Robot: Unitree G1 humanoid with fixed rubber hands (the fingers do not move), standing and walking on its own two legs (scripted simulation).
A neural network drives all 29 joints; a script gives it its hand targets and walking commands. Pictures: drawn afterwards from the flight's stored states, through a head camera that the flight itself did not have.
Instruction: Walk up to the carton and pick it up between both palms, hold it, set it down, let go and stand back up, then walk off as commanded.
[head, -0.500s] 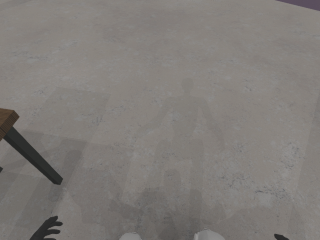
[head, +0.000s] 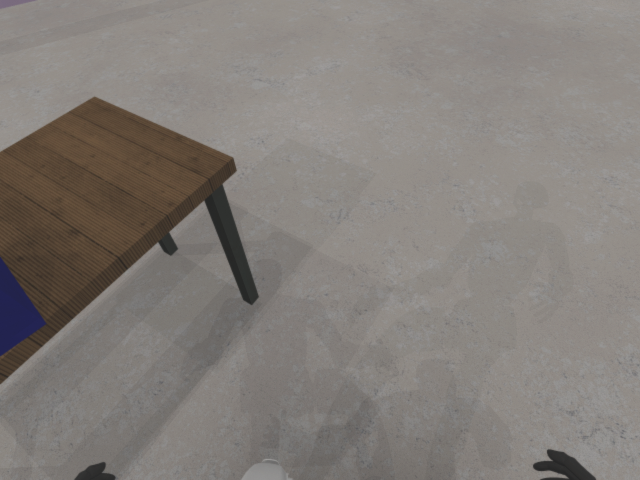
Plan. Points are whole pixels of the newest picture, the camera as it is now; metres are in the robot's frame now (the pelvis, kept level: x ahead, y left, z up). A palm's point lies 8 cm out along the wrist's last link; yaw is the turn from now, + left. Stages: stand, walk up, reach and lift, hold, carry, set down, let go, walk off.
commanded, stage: walk up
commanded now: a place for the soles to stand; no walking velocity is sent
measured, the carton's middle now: out of the picture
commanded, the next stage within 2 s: none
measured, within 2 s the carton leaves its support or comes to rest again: neither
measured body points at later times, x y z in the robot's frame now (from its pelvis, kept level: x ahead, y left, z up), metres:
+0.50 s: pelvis +0.04 +0.07 +0.00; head +0.07 +0.07 +0.45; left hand -0.01 +0.41 -0.08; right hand +0.26 -0.18 -0.10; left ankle +0.06 +0.25 -0.69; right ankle +0.06 -0.08 -0.72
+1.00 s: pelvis +0.11 +0.14 +0.00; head +0.14 +0.14 +0.45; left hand -0.02 +0.46 -0.08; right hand +0.37 -0.06 -0.11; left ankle +0.07 +0.26 -0.69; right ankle +0.19 +0.04 -0.72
